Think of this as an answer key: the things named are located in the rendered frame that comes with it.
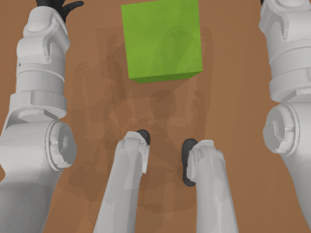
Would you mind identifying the robot right forearm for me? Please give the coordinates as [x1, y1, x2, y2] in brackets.
[259, 0, 311, 104]

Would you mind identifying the robot left forearm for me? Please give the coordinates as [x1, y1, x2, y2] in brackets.
[0, 6, 71, 167]

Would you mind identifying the carton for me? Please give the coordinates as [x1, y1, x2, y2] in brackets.
[121, 0, 203, 83]

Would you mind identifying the right robot upper arm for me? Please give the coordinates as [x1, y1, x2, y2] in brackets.
[262, 102, 311, 231]

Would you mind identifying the right robot foot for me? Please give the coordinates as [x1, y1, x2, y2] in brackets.
[181, 138, 197, 187]

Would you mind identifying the left robot upper arm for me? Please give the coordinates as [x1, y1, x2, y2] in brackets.
[0, 120, 78, 233]

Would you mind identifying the left robot hand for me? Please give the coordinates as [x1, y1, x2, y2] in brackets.
[36, 0, 84, 23]

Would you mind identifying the robot foot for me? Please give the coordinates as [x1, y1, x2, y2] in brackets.
[181, 138, 197, 187]
[137, 129, 151, 175]

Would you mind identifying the left robot foot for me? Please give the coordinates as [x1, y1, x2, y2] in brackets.
[137, 129, 151, 175]

